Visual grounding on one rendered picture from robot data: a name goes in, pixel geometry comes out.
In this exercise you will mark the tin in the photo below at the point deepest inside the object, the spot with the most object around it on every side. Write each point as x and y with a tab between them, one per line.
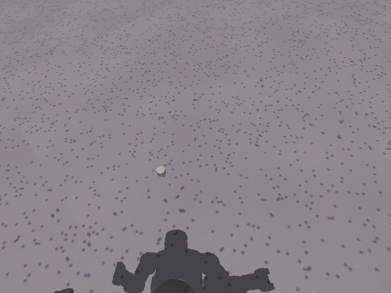
161	171

